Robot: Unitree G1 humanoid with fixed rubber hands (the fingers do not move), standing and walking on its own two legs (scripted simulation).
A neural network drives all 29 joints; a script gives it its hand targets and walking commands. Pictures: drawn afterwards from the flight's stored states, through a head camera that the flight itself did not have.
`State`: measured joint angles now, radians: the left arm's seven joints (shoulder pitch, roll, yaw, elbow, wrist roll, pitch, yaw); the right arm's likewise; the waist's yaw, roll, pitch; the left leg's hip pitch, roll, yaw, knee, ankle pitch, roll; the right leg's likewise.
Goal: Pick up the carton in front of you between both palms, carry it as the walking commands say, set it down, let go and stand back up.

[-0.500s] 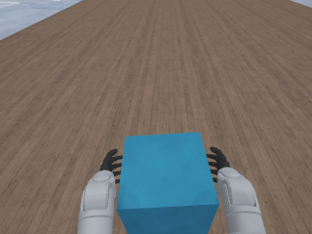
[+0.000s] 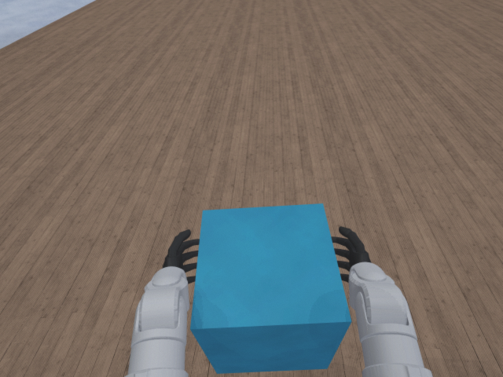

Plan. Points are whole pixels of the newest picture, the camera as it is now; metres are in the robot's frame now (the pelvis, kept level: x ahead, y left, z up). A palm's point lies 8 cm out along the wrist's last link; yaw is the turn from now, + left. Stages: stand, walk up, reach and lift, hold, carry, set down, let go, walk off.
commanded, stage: hold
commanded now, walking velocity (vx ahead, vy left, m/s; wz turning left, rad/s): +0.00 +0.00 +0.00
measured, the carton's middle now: (267, 292) +0.30 -0.01 -0.04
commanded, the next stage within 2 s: set down in 0.28 s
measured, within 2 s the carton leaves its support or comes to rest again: neither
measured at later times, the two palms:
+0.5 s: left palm (168, 289) +0.27 +0.15 +0.05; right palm (352, 263) +0.30 -0.15 +0.05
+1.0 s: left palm (188, 318) +0.32 +0.16 -0.16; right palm (323, 300) +0.35 -0.14 -0.17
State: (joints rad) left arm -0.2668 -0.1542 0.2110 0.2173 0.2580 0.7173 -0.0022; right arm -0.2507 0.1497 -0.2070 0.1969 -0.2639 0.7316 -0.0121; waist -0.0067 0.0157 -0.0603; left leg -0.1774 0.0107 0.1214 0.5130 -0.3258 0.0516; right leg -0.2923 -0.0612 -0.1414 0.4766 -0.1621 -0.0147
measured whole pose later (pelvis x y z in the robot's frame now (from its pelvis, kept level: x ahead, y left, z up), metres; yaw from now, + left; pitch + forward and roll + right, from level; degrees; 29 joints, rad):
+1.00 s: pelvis -0.06 -0.05 -0.09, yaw +8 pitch +26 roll +1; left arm -0.68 -0.11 0.46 0.54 0.26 0.16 -0.04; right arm -0.64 0.14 -0.39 0.49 -0.27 0.18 -0.05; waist 0.02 0.03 0.07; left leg -1.13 -0.02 -0.03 1.07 -0.40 -0.02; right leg -1.20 0.01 -0.02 1.01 -0.27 -0.03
